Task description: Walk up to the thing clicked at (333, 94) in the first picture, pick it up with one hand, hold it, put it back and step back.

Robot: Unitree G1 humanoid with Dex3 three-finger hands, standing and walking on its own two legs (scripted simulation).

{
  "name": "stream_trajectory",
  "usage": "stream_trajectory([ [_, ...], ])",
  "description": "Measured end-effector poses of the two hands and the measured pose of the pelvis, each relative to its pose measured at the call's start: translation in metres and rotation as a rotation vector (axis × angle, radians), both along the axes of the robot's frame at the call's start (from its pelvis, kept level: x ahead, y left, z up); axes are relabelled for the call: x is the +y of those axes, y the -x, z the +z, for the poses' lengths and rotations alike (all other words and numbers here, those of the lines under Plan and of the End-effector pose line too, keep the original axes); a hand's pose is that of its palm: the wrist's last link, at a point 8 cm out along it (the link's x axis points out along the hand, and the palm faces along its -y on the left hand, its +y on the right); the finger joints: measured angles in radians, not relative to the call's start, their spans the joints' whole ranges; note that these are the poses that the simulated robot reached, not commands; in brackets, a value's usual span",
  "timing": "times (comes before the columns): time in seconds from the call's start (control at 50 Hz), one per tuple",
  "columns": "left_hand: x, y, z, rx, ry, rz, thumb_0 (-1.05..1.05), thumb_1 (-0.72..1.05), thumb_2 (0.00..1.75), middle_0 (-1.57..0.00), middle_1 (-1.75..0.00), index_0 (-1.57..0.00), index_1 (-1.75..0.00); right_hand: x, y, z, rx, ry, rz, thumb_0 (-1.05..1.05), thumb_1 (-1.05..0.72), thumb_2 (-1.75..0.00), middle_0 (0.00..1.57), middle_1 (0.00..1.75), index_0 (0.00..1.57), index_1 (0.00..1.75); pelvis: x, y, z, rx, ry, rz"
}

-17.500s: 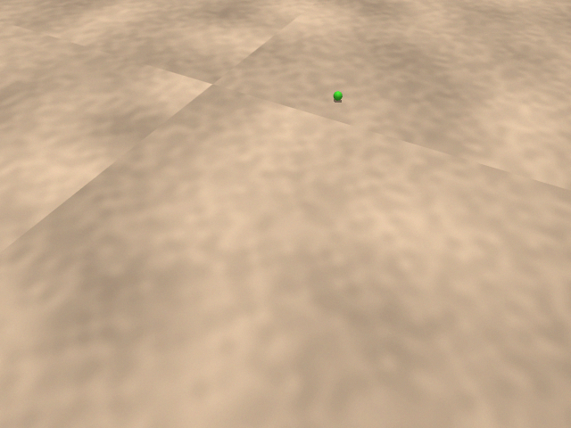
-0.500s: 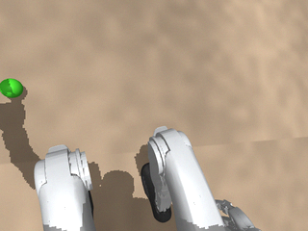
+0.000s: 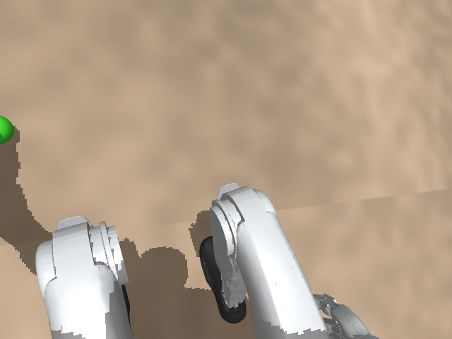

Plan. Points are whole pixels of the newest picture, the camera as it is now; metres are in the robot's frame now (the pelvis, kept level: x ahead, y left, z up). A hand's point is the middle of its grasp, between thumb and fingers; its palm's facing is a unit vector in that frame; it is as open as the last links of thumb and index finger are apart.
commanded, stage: rise first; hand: left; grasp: from above
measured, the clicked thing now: out of the picture +0.50 +0.32 -0.29
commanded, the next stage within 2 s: none
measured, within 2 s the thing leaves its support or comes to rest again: neither
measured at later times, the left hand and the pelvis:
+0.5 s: hand out of the picture +0.45 +0.36 -0.18, palm faces -0.44 -0.10 -0.89, open 13.7 cm; pelvis +0.00 +0.00 +0.00, yaw +0 degrees
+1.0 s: hand out of the picture +0.45 +0.36 -0.18, palm faces -0.44 -0.09 -0.89, open 13.4 cm; pelvis +0.00 +0.00 +0.00, yaw +0 degrees
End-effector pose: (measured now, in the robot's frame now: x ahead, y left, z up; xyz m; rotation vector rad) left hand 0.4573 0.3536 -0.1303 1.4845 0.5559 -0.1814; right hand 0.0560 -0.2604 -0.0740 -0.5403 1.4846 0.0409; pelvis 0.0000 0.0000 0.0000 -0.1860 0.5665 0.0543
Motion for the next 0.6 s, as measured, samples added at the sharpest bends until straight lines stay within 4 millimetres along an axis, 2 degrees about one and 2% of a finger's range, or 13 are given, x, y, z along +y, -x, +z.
stream_trajectory([
  [0.6,0.004,-0.0009,0.0086,-0.005,-0.004,0.004,0.0,-0.46,0.95,-0.17,-0.95,-0.17,-0.96,0.0027,-0.0038,0.003,-0.016,-0.015,0.009,0.0,-0.91,-0.9,0.2,0.3,0.2,0.3,0.0009,0.0014,0.0027,-0.002,0.004,0.001],
])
